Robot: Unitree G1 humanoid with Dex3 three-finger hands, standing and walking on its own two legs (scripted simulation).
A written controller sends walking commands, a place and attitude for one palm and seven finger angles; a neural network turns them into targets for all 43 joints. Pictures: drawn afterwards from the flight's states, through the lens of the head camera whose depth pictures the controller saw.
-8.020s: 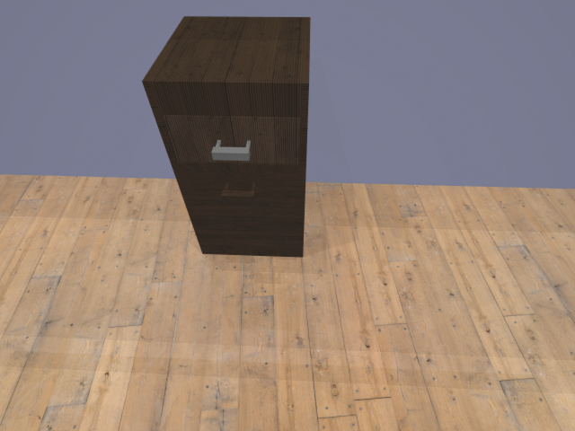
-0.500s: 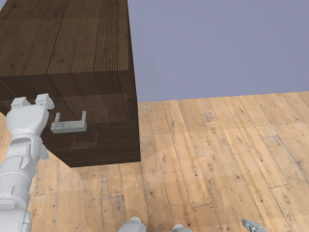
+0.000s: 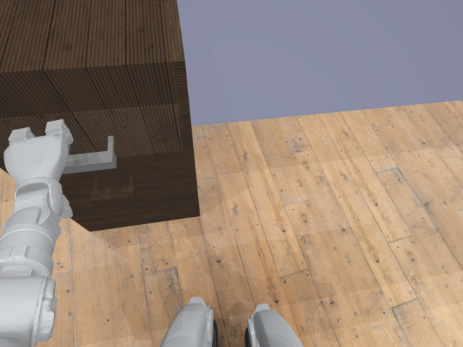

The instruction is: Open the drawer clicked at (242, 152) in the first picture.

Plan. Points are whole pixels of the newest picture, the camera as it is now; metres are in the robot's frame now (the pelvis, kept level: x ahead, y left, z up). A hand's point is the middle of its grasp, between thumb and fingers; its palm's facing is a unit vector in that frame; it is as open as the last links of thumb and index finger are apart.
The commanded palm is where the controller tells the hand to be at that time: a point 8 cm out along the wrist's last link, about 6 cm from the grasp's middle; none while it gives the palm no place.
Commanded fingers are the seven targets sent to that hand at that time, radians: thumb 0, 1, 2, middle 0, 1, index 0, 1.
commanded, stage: move the hooked fingers above the handle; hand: left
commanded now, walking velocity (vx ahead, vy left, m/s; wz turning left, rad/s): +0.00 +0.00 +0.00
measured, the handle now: (88, 152) +0.49 +0.30 -0.08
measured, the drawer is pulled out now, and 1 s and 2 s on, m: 0.00 0.00 0.00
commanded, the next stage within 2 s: none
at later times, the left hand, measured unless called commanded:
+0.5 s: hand (65, 161) +0.44 +0.31 -0.02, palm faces -0.03 +0.02 -1.00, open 13.8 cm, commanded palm +0.43 +0.29 +0.04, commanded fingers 0.00 -0.50 0.30 -0.30 -1.20 -0.30 -1.20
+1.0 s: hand (56, 161) +0.44 +0.32 -0.02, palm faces +0.00 +0.03 -1.00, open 13.8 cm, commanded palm +0.42 +0.29 +0.04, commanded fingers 0.00 -0.50 0.30 -0.30 -1.20 -0.30 -1.20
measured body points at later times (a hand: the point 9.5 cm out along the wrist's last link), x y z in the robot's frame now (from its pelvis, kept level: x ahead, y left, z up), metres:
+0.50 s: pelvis +0.00 -0.01 +0.00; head +0.13 +0.01 +0.43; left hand +0.44 +0.30 +0.03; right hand +0.06 -0.28 -0.12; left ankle +0.04 +0.05 -0.65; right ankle +0.02 -0.14 -0.65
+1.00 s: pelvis +0.02 -0.02 +0.00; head +0.16 +0.00 +0.43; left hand +0.43 +0.32 +0.04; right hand +0.11 -0.29 -0.12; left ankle +0.04 +0.05 -0.65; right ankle +0.02 -0.14 -0.65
